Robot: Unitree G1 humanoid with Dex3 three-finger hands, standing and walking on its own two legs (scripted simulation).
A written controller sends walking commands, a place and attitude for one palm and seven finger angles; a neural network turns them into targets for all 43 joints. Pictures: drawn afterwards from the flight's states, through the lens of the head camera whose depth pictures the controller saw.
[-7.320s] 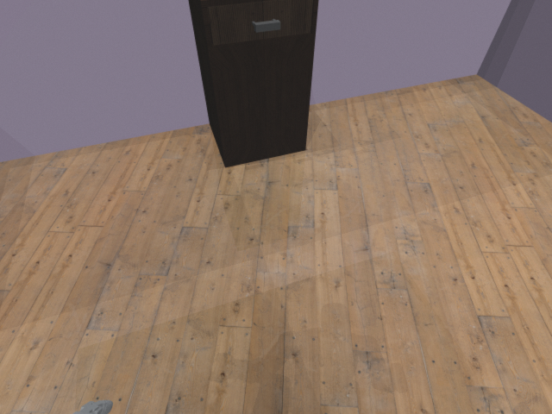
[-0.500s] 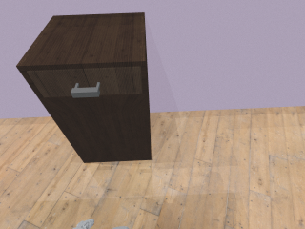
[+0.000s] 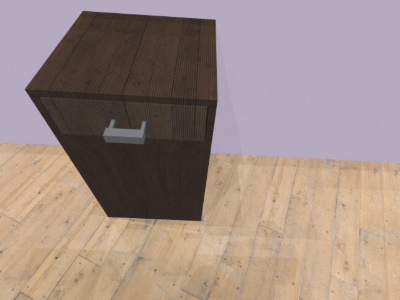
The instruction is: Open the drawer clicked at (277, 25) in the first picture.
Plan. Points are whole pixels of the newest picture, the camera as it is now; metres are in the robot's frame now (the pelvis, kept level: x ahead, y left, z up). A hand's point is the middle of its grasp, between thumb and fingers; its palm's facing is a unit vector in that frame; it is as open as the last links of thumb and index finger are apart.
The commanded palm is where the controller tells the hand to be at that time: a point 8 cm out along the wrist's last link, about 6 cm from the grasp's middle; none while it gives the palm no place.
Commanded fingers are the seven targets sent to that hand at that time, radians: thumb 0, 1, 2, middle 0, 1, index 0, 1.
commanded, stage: come to a stop and stand still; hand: left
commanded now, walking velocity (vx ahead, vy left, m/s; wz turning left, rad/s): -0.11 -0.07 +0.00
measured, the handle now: (126, 129) +0.52 +0.26 -0.04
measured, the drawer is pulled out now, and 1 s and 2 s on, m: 0.00 0.00 0.00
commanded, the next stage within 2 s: look again from close up in 0.76 s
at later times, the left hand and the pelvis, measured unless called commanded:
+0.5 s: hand out of the picture +0.03 +0.09 -0.17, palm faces +0.03 -0.97 -0.22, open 7.3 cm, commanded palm none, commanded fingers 0.00 0.90 0.90 -0.20 -0.30 -0.20 -0.30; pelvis -0.03 -0.08 +0.00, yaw +0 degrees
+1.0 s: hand out of the picture -0.07 +0.08 -0.18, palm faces +0.05 -0.98 -0.18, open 7.4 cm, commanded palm none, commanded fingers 0.00 0.90 0.90 -0.20 -0.30 -0.20 -0.30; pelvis -0.05 -0.08 +0.00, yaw +1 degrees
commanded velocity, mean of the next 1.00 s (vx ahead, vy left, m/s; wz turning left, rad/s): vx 0.00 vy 0.00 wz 0.00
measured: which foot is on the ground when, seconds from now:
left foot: down 0.00-0.22, up 0.24-0.48, down 0.50-1.00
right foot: up 0.00-0.20, down 0.22-1.00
